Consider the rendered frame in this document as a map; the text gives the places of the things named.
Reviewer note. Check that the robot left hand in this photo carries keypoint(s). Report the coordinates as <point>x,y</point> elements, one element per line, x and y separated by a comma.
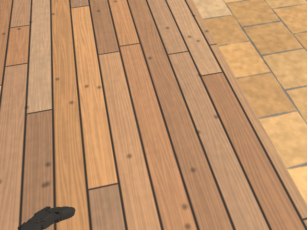
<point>47,216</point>

